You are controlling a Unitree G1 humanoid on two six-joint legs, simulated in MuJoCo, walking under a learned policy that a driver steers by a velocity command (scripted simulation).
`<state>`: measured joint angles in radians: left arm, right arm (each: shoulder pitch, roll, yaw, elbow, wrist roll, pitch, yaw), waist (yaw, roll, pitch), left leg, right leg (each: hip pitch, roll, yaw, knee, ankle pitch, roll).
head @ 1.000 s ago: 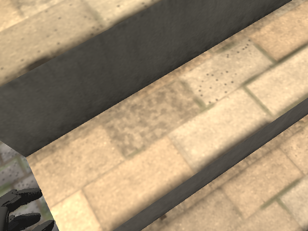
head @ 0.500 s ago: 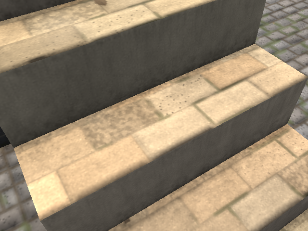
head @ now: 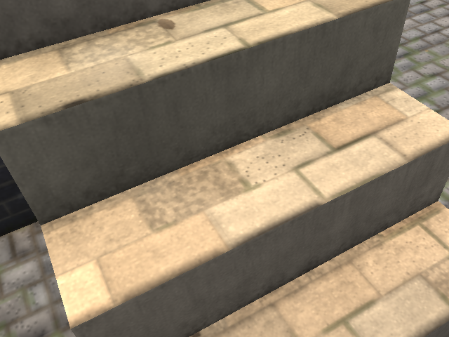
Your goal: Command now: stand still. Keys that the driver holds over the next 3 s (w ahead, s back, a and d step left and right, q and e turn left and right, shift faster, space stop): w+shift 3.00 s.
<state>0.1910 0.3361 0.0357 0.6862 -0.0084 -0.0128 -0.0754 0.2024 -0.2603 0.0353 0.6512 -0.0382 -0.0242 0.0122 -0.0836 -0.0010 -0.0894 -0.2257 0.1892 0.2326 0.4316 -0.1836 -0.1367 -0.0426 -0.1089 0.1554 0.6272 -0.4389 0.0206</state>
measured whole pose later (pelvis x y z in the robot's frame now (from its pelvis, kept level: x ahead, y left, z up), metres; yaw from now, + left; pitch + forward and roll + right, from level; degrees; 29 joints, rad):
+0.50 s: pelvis +0.00 +0.00 +0.00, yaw -1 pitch +2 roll +3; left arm 0.13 0.36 0.04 0.62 -0.01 0.00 -0.08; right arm 0.27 -0.26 0.03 0.68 -0.04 -0.01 0.02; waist -0.14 -0.02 -0.08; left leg -0.23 0.20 0.24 0.43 -0.18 -0.14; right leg -0.05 -0.12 0.12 0.62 -0.43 0.02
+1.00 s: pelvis -0.02 +0.00 -0.01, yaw -1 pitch +2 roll +4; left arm 0.17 0.37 0.05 0.65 -0.02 0.02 -0.08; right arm 0.24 -0.24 0.03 0.63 -0.03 0.01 0.03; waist -0.09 -0.03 -0.09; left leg -0.29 0.21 0.22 0.52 -0.21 -0.14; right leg -0.04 -0.13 0.11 0.58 -0.52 0.05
